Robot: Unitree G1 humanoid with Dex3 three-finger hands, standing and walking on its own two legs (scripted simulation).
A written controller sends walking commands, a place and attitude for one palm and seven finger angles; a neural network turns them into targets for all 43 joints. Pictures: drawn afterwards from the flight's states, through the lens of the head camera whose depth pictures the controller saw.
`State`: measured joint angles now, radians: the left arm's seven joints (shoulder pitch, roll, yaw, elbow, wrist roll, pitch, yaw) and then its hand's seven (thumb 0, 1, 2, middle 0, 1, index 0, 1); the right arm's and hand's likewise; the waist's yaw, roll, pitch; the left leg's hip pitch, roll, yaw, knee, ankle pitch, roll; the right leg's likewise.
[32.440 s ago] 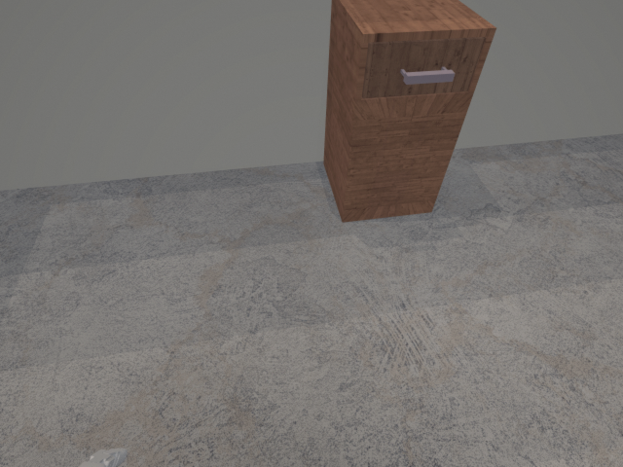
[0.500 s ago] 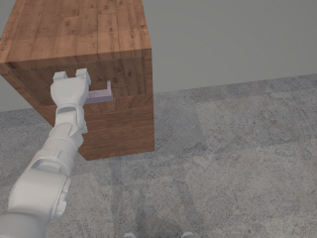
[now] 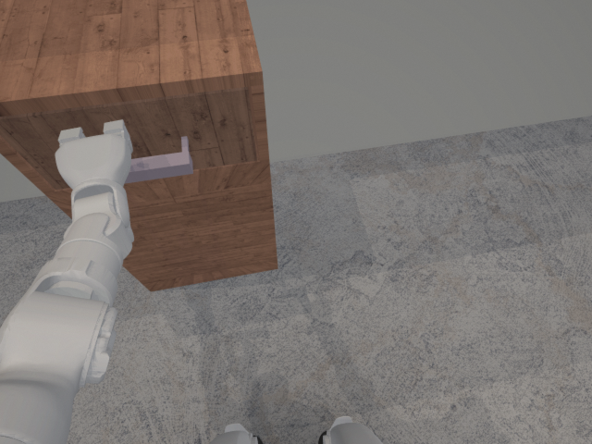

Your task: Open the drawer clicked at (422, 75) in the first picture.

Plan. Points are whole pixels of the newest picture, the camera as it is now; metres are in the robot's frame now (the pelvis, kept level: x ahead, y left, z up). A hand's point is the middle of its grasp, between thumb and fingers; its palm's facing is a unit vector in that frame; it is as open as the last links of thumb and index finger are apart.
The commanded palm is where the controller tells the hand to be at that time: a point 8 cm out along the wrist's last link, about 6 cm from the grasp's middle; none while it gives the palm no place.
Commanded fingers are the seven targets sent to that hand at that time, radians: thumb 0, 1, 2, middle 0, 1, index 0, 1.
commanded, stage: re-aim the fingers above the handle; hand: left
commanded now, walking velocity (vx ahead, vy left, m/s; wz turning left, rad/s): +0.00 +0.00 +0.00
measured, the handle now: (143, 158) +0.58 +0.22 -0.04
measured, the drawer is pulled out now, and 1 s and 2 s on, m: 0.00 0.00 0.00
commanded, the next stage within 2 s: lower the fingers behind the handle in 1.32 s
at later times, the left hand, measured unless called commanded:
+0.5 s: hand (100, 185) +0.49 +0.25 +0.01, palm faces -0.18 +0.02 -0.98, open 13.8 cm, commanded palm +0.49 +0.20 +0.07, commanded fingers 0.00 -0.50 0.30 -0.30 -1.20 -0.30 -1.20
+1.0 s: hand (104, 196) +0.47 +0.24 +0.02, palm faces -0.19 -0.03 -0.98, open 13.8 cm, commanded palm +0.48 +0.20 +0.08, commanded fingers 0.00 -0.50 0.30 -0.30 -1.20 -0.30 -1.20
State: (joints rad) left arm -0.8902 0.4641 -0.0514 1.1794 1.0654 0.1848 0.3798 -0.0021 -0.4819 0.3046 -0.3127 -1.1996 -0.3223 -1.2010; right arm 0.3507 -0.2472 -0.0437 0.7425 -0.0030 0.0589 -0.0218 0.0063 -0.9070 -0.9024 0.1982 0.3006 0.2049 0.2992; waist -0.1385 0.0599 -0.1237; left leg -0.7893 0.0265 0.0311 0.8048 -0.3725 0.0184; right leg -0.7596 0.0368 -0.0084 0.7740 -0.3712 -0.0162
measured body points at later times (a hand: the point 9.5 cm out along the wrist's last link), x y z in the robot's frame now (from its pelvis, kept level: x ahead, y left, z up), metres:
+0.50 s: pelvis +0.00 +0.01 +0.00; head +0.12 +0.00 +0.44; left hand +0.50 +0.25 +0.07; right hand +0.00 -0.24 -0.14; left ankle -0.01 +0.11 -0.70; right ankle -0.01 -0.11 -0.70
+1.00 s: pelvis +0.00 +0.01 +0.01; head +0.10 +0.01 +0.45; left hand +0.47 +0.24 +0.07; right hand +0.02 -0.24 -0.13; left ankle +0.00 +0.11 -0.70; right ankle -0.01 -0.11 -0.70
